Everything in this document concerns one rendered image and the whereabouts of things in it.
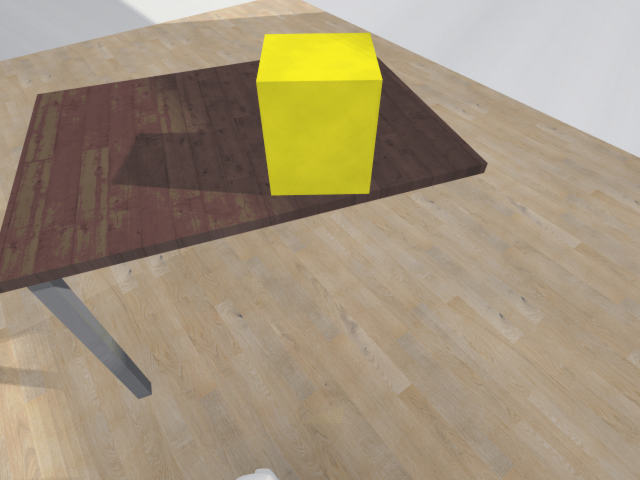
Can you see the carton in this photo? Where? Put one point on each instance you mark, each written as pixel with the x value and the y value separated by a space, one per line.
pixel 319 97

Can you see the table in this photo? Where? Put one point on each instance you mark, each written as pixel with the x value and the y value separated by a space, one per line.
pixel 121 171

